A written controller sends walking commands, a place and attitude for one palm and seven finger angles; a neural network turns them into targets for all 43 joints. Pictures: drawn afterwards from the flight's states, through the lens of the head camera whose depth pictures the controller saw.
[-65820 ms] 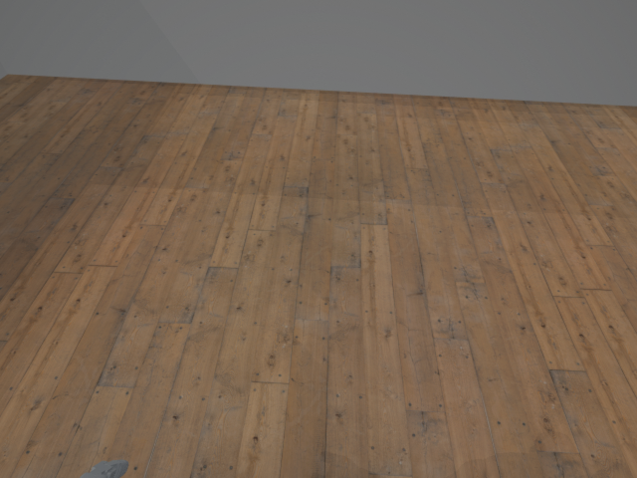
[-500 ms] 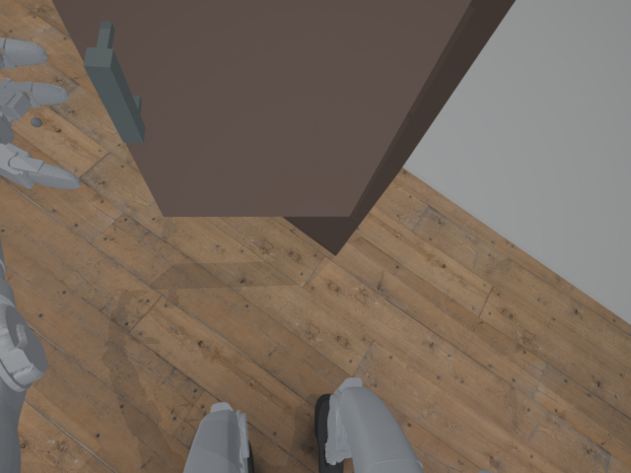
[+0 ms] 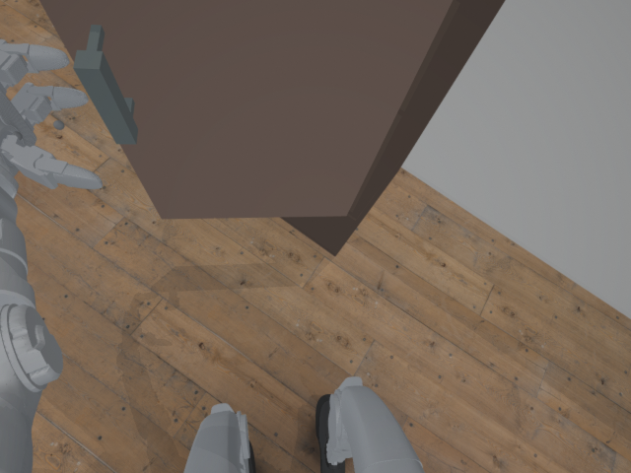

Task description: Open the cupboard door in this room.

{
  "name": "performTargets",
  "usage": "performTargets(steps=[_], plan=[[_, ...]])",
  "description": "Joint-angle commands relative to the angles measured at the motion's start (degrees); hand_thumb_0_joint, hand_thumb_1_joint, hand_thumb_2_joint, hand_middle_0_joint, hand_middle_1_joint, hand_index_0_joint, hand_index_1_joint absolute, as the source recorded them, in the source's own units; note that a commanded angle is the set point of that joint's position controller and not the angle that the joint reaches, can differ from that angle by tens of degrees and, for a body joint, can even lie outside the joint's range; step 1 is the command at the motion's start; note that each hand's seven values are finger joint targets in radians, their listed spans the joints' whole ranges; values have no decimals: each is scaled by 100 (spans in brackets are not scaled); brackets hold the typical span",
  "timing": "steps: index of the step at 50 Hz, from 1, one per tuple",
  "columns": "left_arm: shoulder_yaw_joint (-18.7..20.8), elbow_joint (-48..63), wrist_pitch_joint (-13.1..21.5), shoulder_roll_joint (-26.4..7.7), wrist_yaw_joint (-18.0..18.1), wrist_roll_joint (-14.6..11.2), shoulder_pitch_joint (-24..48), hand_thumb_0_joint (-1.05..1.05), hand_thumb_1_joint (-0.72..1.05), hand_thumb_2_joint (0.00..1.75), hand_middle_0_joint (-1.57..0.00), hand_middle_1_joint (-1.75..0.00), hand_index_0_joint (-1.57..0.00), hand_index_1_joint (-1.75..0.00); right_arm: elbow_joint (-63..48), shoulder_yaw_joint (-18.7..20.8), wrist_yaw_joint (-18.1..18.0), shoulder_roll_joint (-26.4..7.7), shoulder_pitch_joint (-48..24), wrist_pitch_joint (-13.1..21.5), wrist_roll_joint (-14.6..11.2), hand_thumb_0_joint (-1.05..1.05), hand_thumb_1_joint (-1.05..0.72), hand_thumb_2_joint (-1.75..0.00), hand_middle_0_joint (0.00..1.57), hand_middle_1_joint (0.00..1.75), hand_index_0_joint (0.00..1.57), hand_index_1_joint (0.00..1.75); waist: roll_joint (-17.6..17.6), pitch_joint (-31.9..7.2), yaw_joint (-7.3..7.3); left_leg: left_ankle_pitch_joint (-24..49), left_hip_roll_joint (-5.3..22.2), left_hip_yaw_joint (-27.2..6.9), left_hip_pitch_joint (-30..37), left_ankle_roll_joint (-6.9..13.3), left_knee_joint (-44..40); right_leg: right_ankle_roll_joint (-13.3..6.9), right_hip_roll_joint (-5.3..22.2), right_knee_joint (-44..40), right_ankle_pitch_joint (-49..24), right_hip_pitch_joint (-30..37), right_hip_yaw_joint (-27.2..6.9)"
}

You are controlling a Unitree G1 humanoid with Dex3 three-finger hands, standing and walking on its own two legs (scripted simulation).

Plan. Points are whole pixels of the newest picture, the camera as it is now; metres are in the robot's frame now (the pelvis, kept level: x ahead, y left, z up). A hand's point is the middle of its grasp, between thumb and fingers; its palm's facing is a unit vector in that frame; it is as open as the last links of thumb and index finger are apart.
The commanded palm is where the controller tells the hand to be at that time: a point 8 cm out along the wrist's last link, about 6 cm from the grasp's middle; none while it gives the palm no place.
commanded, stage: slide the fingers in behind the handle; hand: left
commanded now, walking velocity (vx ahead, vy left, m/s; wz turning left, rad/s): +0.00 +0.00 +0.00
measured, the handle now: (112, 88) +0.56 +0.20 +0.05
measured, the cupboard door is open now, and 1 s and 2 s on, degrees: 40 40 40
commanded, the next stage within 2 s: close the thumb around the handle in 1.32 s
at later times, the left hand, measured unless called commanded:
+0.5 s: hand (85, 128) +0.50 +0.22 +0.06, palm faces -0.03 -1.00 -0.02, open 14.0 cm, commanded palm +0.49 +0.25 +0.05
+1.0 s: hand (126, 125) +0.51 +0.18 +0.06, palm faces -0.02 -1.00 -0.04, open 14.0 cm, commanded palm +0.49 +0.22 +0.05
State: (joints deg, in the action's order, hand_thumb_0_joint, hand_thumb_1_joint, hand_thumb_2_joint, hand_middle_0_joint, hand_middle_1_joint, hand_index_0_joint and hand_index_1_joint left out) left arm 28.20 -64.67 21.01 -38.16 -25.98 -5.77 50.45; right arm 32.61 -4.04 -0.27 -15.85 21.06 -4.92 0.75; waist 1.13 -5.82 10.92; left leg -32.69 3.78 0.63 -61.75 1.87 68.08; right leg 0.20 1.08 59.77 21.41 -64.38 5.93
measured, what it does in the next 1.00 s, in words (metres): stands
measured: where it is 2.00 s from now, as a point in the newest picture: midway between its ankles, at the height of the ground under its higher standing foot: outside the picture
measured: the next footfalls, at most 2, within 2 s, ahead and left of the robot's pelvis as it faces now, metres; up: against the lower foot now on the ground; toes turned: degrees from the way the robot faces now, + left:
none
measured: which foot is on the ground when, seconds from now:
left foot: down 0.00-1.00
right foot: down 0.00-1.00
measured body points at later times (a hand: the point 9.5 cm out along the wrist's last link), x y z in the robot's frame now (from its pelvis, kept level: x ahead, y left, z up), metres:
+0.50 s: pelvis +0.00 +0.00 +0.00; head +0.16 +0.03 +0.42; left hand +0.50 +0.28 +0.06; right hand +0.03 -0.27 -0.10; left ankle -0.02 +0.09 -0.64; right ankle +0.06 -0.13 -0.64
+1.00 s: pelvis +0.00 +0.00 +0.00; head +0.15 +0.02 +0.43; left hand +0.50 +0.24 +0.06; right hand +0.03 -0.26 -0.11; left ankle -0.02 +0.09 -0.64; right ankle +0.06 -0.13 -0.64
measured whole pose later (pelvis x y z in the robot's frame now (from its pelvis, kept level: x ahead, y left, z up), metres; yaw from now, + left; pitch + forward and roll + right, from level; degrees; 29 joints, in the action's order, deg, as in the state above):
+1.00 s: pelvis +0.00 +0.00 +0.00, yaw +1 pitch +25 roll -3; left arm 22.2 -63.4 25.0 -27.3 -14.9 -4.5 49.5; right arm 33.7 -2.6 0.9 -14.9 20.8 -3.7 1.7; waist 1.7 -6.5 10.1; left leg -32.5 3.0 1.4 -59.3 1.5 66.8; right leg 0.0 1.6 60.4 22.2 -63.0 5.0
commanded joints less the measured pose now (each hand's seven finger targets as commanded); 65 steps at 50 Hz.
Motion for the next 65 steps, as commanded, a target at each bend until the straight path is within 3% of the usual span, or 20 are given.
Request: performTargets(steps=[1, 5, 8, 10, 14, 17, 20, 23, 26, 30, 36, 37, 40, 43, 45, 50, 52, 55, 62, 65], plan=[[77, 1180, 433, -1498, 67, -148, 2229, 0, -50, 30, -30, -120, -30, -120, -225, 429, -57, -1135, 1029, 69, 18, 0, -90, -90, 20, 30, 20, 30, 1035, -2922, 18, 2800, -184, -395, 1764, -103, -881, -152, -326, -354, -1408, 1853, -318], [182, 1441, 481, -1579, 124, -158, 2196, 0, -50, 30, -30, -120, -30, -120, -248, 461, -55, -1151, 1047, 84, 32, 0, -90, -90, 20, 30, 20, 30, 1144, -3272, -77, 3000, -191, -391, 1969, -123, -902, -163, -314, -333, -1543, 1994, -325], [51, 1279, 447, -1318, 186, -182, 2047, 0, -50, 30, -30, -120, -30, -120, -228, 459, -36, -1122, 1005, 84, 15, 0, -90, -90, 20, 30, 20, 30, 938, -2924, -43, 2828, -189, -369, 1825, -115, -936, -147, -316, -398, -1448, 1933, -316], [6, 1368, 485, -1226, 220, -209, 2154, 0, -50, 30, -30, -120, -30, -120, -223, 470, -44, -1117, 1008, 99, 21, 0, -90, -90, 20, 30, 20, 30, 982, -3020, -26, 2804, -202, -345, 1846, -101, -931, -149, -313, -400, -1496, 1989, -338], [16, 1173, 509, -1218, 316, -180, 2105, 0, -50, 30, -30, -120, -30, -120, -246, 451, -61, -1108, 994, 119, 18, 0, -90, -90, 20, 30, 20, 30, 737, -2754, -2, 2520, -236, -303, 1545, -57, -949, -163, -315, -421, -1408, 2067, -360], [61, 1161, 550, -1338, 345, -105, 2212, 0, -50, 30, -30, -120, -30, -120, -220, 444, -63, -1098, 976, 133, 30, 0, -90, -90, 20, 30, 20, 30, 817, -2862, -32, 2440, -246, -284, 1452, -66, -923, -147, -285, -386, -1412, 2144, -405], [-165, 1401, 645, -1004, 334, -158, 2351, 0, -50, 30, -30, -120, -30, -120, -193, 479, -42, -1092, 986, 176, 47, 0, -90, -90, 20, 30, 20, 30, 1122, -3187, -14, 2835, -220, -375, 2010, -135, -915, -167, -295, -343, -1475, 1918, -339], [-77, 1192, 568, -988, 359, -200, 2090, 0, -50, 30, -30, -120, -30, -120, -196, 476, -28, -1099, 970, 165, 36, 0, -90, -90, 20, 30, 20, 30, 846, -3043, -49, 2712, -225, -330, 1756, -113, -906, -151, -291, -367, -1487, 2041, -353], [-231, 1225, 538, -860, 414, -146, 2260, 0, -50, 30, -30, -120, -30, -120, -166, 474, -26, -1081, 966, 151, 36, 0, -90, -90, 20, 30, 20, 30, 965, -2866, -4, 2721, -215, -371, 1830, -133, -938, -159, -287, -356, -1399, 1834, -309], [-232, 1484, 621, -786, 556, -145, 2257, 0, -50, 30, -30, -120, -30, -120, -182, 503, -9, -1064, 998, 170, 59, 0, -90, -90, 20, 30, 20, 30, 992, -3245, -46, 3096, -211, -416, 2089, -177, -914, -169, -295, -302, -1606, 1925, -293], [-489, 1374, 618, -321, 762, -112, 2136, 0, -50, 30, -30, -120, -30, -120, -126, 524, 40, -1012, 996, 162, 65, 0, -90, -90, 20, 30, 20, 30, 1030, -2985, -25, 3270, -191, -433, 2223, -232, -947, -161, -292, -339, -1554, 1722, -240], [-439, 1324, 604, -359, 807, -104, 2106, 0, -50, 30, -30, -120, -30, -120, -136, 526, 44, -1022, 998, 151, 67, 0, -90, -90, 20, 30, 20, 30, 757, -2918, -20, 3043, -203, -413, 2025, -200, -961, -146, -289, -353, -1517, 1835, -249], [-490, 1355, 659, -333, 918, -25, 2316, 0, -50, 30, -30, -120, -30, -120, -152, 509, 38, -998, 980, 169, 82, 0, -90, -90, 20, 30, 20, 30, 937, -2944, -13, 2862, -239, -389, 1969, -185, -988, -157, -270, -336, -1458, 1838, -281], [-359, 1410, 760, -451, 1044, 22, 2363, 0, -50, 30, -30, -120, -30, -120, -162, 523, 39, -996, 987, 185, 101, 0, -90, -90, 20, 30, 20, 30, 661, -3014, -27, 2754, -253, -358, 1817, -148, -960, -146, -267, -327, -1529, 2041, -317], [-526, 1580, 851, -241, 1058, 27, 2372, 0, -50, 30, -30, -120, -30, -120, -160, 532, 64, -967, 996, 206, 113, 0, -90, -90, 20, 30, 20, 30, 1030, -3292, -62, 3181, -241, -408, 2191, -222, -941, -170, -263, -261, -1661, 1932, -286], [-458, 1184, 780, -326, 1079, 80, 2210, 0, -50, 30, -30, -120, -30, -120, -158, 517, 56, -967, 973, 181, 85, 0, -90, -90, 20, 30, 20, 30, 542, -2924, -7, 2626, -283, -273, 1565, -109, -950, -137, -262, -327, -1683, 2226, -374], [-493, 1089, 748, -317, 1051, 94, 2326, 0, -50, 30, -30, -120, -30, -120, -149, 498, 35, -968, 966, 188, 74, 0, -90, -90, 20, 30, 20, 30, 535, -2763, 21, 2324, -301, -252, 1426, -80, -985, -132, -251, -373, -1481, 2199, -399], [-302, 1318, 823, -556, 1001, 14, 2478, 0, -50, 30, -30, -120, -30, -120, -145, 511, 6, -998, 983, 221, 91, 0, -90, -90, 20, 30, 20, 30, 710, -3226, -25, 2529, -303, -274, 1637, -95, -926, -143, -246, -321, -1630, 2288, -421], [-426, 1054, 735, -477, 882, 25, 2493, 0, -50, 30, -30, -120, -30, -120, -113, 490, -11, -1011, 986, 243, 73, 0, -90, -90, 20, 30, 20, 30, 686, -2964, 37, 2371, -306, -279, 1468, -78, -910, -141, -239, -319, -1497, 2136, -415], [-375, 1315, 786, -534, 874, -10, 2526, 0, -50, 30, -30, -120, -30, -120, -134, 508, -3, -1014, 1015, 263, 86, 0, -90, -90, 20, 30, 20, 30, 894, -3374, -29, 2700, -303, -295, 1719, -102, -869, -163, -246, -257, -1731, 2221, -416]])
